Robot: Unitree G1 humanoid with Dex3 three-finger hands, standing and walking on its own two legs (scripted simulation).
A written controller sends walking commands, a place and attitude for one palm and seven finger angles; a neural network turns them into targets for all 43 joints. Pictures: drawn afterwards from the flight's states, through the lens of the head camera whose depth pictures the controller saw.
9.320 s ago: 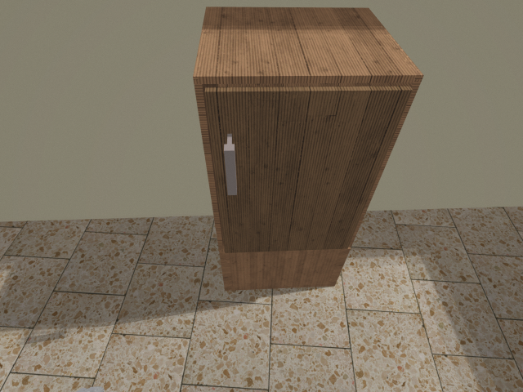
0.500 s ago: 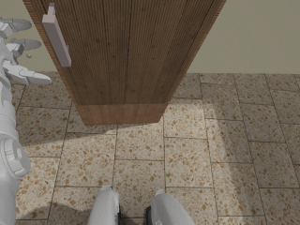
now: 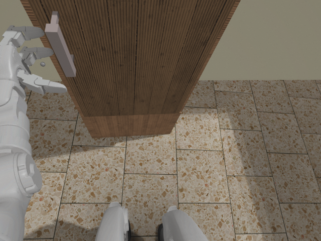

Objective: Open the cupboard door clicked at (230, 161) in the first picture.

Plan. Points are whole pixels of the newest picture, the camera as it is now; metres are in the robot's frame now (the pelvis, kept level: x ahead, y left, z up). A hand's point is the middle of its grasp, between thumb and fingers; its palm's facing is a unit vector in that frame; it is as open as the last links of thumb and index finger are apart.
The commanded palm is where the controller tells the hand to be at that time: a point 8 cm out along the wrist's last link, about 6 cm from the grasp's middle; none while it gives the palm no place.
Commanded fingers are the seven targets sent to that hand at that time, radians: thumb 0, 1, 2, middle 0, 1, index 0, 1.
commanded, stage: slide the fingers in behind the handle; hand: left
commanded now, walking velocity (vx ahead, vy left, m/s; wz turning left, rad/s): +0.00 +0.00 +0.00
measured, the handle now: (63, 46) +0.55 +0.20 +0.07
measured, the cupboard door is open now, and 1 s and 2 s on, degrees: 0 0 0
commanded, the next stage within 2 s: close the thumb around the handle in 1.22 s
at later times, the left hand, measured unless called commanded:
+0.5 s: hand (49, 69) +0.50 +0.22 +0.06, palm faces +0.10 -0.99 +0.00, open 14.8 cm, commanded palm +0.49 +0.22 +0.06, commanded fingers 0.00 -0.50 0.30 -0.30 -1.20 -0.30 -1.20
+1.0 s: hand (74, 65) +0.51 +0.17 +0.07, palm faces +0.06 -1.00 -0.01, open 13.9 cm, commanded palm +0.49 +0.21 +0.06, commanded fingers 0.00 -0.50 0.30 -0.30 -1.20 -0.30 -1.20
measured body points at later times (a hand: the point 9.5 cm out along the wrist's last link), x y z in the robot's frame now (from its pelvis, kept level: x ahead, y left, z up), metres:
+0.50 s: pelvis +0.00 -0.01 +0.00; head +0.14 +0.03 +0.43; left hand +0.49 +0.27 +0.07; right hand +0.03 -0.28 -0.11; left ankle +0.04 +0.08 -0.64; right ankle -0.01 -0.13 -0.64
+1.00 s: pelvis -0.01 -0.02 +0.00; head +0.12 +0.01 +0.43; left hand +0.50 +0.22 +0.07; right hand +0.01 -0.27 -0.11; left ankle +0.04 +0.08 -0.64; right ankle -0.01 -0.13 -0.64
